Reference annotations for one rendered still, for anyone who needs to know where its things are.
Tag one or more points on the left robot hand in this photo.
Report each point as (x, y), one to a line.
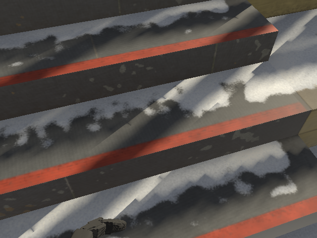
(99, 227)

